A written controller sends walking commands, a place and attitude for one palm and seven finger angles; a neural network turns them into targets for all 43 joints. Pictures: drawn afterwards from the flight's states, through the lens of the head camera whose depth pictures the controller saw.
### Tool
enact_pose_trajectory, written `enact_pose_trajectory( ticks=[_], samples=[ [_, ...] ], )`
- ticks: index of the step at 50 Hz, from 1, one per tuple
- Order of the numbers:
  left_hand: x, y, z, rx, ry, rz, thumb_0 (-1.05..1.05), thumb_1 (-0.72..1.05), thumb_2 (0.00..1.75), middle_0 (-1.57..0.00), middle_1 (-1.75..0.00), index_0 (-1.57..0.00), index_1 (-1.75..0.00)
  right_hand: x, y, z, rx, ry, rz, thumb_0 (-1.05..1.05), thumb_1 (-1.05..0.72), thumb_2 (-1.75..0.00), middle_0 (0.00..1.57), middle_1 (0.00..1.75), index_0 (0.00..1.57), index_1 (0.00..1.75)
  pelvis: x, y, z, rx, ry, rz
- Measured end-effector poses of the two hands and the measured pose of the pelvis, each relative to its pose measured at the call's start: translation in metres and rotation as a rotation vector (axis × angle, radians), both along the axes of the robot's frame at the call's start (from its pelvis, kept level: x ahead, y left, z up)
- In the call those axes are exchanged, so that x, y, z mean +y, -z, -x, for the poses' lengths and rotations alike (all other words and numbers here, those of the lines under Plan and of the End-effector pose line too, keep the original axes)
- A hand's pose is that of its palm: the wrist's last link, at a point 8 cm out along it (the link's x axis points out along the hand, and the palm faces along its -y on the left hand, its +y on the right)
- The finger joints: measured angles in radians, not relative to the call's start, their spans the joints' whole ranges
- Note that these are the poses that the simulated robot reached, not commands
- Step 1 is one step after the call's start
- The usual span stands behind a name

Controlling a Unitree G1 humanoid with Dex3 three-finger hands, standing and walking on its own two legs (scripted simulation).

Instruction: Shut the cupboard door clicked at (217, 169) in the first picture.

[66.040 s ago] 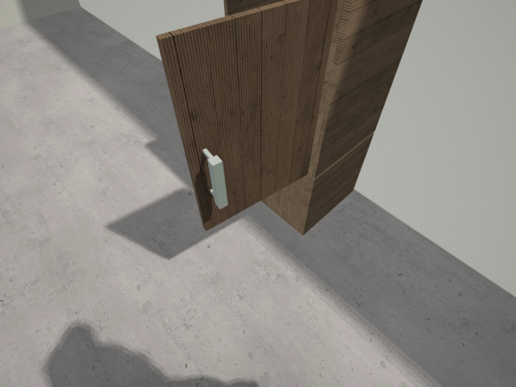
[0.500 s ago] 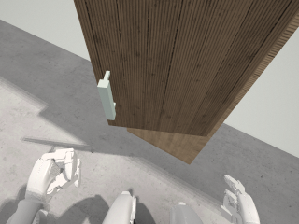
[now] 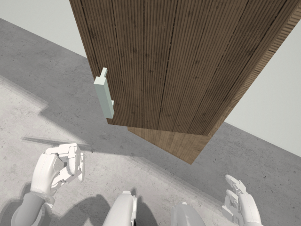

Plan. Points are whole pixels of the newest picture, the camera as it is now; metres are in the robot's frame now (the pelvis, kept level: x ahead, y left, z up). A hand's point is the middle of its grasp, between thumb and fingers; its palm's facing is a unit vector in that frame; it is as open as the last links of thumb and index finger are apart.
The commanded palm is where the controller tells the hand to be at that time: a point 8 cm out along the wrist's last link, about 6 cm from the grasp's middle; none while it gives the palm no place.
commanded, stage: bring the fist close to the handle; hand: left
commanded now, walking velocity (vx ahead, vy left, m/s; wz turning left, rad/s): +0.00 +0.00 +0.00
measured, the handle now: (107, 94) +0.47 +0.17 +0.02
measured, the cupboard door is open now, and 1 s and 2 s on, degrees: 23 23 15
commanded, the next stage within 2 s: push the door shut along its arc in 1.22 s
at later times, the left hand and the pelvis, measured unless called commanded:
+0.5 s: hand (101, 140) +0.32 +0.16 +0.03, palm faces -0.08 -1.00 -0.01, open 3.1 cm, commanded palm +0.31 +0.20 +0.04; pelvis +0.00 +0.00 +0.00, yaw +0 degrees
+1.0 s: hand (115, 122) +0.38 +0.13 +0.03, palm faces -0.06 -1.00 -0.02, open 3.1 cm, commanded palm +0.35 +0.19 +0.03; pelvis +0.00 -0.01 +0.00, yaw -1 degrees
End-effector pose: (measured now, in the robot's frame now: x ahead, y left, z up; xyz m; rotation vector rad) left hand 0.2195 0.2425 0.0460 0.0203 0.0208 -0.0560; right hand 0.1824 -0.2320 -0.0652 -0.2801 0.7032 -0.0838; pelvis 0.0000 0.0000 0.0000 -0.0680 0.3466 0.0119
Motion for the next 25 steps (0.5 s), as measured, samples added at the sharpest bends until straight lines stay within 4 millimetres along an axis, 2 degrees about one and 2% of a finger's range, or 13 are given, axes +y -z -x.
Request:
enact_pose_trajectory(
  ticks=[8,25],
  samples=[
    [-0.016,0.002,-0.030,-0.006,0.036,0.011,0.01,0.90,0.90,-1.30,-1.50,-1.30,-1.50,-0.005,0.006,0.011,0.041,0.019,-0.003,0.01,-0.90,-0.90,0.20,0.30,0.21,0.30,-0.001,0.001,0.001,0.007,0.005,-0.005],
    [-0.032,0.013,-0.080,-0.007,0.019,0.007,0.01,0.90,0.90,-1.30,-1.50,-1.30,-1.50,-0.018,0.019,0.038,0.169,0.069,0.000,0.01,-0.90,-0.90,0.20,0.30,0.20,0.29,-0.002,-0.002,-0.001,0.028,0.016,-0.020]
  ],
)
